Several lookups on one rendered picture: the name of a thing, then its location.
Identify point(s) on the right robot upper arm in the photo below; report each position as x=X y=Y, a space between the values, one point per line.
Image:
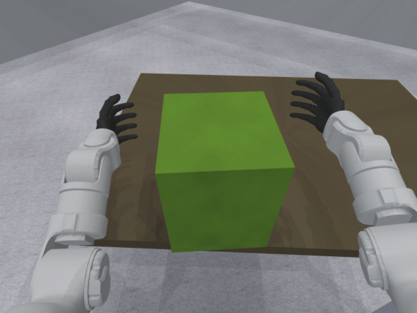
x=388 y=257

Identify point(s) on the table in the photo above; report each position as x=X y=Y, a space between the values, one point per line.
x=317 y=217

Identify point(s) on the robot right hand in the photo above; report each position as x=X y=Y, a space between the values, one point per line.
x=329 y=102

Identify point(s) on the robot right forearm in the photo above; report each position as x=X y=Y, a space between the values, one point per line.
x=380 y=194

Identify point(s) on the robot left hand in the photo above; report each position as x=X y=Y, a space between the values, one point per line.
x=108 y=120

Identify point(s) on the left robot upper arm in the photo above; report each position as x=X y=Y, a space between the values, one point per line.
x=69 y=280

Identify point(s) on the robot left forearm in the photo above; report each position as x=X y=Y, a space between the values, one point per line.
x=80 y=216

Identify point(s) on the carton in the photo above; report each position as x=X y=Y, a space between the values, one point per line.
x=222 y=170

